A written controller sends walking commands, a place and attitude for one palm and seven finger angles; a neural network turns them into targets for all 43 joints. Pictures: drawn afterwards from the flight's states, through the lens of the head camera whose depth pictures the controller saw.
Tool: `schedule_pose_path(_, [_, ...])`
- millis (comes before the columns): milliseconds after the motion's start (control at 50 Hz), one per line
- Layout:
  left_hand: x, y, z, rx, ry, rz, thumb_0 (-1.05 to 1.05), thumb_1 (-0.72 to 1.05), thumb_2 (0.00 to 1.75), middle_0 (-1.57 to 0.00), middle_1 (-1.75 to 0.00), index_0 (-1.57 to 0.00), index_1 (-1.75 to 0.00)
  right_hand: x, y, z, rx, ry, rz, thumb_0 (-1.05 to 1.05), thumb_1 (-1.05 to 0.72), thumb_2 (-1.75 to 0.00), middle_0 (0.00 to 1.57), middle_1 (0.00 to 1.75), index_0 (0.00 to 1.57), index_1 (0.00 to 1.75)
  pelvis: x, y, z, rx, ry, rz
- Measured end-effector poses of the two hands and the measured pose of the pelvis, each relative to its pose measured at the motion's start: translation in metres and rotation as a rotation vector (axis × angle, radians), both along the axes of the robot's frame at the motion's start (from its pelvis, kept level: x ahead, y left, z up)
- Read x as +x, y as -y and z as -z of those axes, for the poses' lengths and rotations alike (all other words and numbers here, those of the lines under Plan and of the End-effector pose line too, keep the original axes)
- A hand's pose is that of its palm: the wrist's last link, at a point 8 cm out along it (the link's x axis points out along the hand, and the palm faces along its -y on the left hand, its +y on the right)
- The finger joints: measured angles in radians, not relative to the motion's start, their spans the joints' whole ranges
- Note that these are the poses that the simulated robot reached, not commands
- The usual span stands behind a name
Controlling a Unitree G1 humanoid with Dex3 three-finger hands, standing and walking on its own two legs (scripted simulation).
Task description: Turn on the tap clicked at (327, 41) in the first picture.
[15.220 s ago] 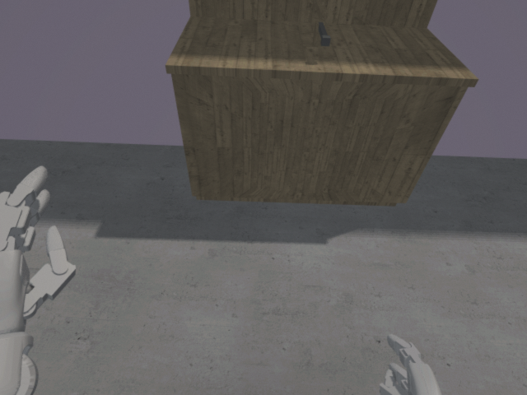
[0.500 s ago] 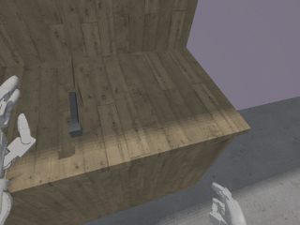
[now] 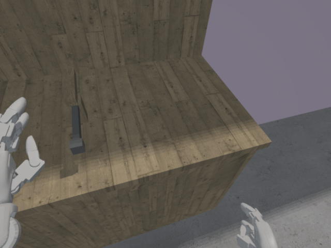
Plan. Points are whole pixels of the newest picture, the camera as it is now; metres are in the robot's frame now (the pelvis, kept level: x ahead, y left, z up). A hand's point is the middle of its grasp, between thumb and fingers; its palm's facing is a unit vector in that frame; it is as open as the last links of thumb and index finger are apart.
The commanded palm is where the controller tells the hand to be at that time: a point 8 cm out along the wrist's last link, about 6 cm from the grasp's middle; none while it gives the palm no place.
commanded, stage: come to a stop and stand still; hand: left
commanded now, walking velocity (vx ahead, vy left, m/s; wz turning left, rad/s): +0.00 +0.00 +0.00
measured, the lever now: (77, 146) +0.32 +0.25 +0.06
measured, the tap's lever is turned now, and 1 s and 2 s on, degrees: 0 0 0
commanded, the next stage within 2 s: look again from close up in 0.12 s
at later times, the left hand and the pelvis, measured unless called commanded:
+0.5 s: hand (43, 162) +0.22 +0.24 +0.16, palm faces +0.38 -0.85 -0.35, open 7.4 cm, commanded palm +0.16 +0.28 +0.17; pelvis +0.01 +0.00 +0.00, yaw +0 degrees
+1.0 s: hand (61, 162) +0.22 +0.21 +0.16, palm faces +0.34 -0.86 -0.38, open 7.4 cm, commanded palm +0.16 +0.25 +0.17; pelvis +0.00 -0.03 +0.00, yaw +0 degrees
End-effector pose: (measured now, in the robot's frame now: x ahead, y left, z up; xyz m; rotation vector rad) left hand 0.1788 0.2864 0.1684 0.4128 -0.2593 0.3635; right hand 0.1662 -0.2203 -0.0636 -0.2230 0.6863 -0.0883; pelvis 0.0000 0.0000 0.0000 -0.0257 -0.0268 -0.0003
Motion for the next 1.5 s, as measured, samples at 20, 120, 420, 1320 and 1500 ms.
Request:
schedule_pose_path(20, [0.0,0.001,0.001,-0.003,-0.005,-0.001,0.01,0.89,0.89,-0.21,-0.3,-0.21,-0.3,-0.001,0.001,0.001,0.0,-0.004,0.001,0.02,-0.91,-0.9,0.2,0.3,0.2,0.3,0.0,0.001,0.0,0.0,-0.001,-0.001])
schedule_pose_path(120, [0.002,0.004,0.004,-0.005,-0.025,0.005,0.01,0.89,0.89,-0.21,-0.3,-0.21,-0.3,-0.004,0.004,0.003,0.0,-0.017,0.008,0.02,-0.91,-0.9,0.2,0.3,0.2,0.3,0.0,0.003,0.0,0.001,-0.003,-0.001])
schedule_pose_path(420, [0.003,0.004,-0.003,0.009,-0.012,0.011,0.01,0.89,0.89,-0.21,-0.3,-0.21,-0.3,0.002,0.007,0.0,-0.009,-0.011,0.016,0.02,-0.91,-0.9,0.2,0.3,0.2,0.3,0.004,0.003,-0.001,0.002,-0.005,-0.006])
schedule_pose_path(1320, [-0.001,0.082,-0.005,0.007,-0.043,0.046,0.01,0.89,0.89,-0.21,-0.3,-0.21,-0.3,-0.011,0.09,0.012,0.003,-0.017,0.08,0.02,-0.91,-0.9,0.2,0.3,0.2,0.3,-0.005,0.072,0.007,0.011,-0.028,0.008])
schedule_pose_path(1500, [0.002,0.092,-0.006,0.018,-0.038,0.054,0.01,0.89,0.89,-0.21,-0.3,-0.21,-0.3,-0.018,0.103,0.016,-0.005,-0.049,0.101,0.02,-0.91,-0.9,0.2,0.3,0.2,0.3,-0.001,0.081,0.008,0.017,-0.031,0.007])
